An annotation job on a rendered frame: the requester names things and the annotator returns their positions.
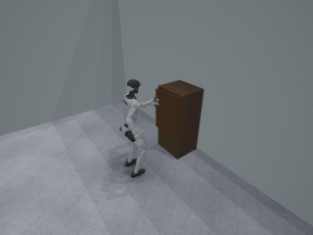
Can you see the robot right hand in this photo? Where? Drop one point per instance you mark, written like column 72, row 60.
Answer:
column 140, row 143

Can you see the robot right forearm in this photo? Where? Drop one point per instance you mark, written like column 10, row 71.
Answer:
column 132, row 128

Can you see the cupboard door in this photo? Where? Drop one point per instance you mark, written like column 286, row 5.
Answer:
column 167, row 112

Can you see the robot left hand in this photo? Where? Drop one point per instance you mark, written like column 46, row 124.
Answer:
column 152, row 102

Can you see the robot head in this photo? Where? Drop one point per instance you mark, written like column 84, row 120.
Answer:
column 134, row 84

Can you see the right robot upper arm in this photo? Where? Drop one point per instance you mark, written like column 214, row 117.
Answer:
column 134, row 107

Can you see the right robot shin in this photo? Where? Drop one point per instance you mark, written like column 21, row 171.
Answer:
column 140, row 160

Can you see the robot left forearm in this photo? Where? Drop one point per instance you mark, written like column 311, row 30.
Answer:
column 143, row 105

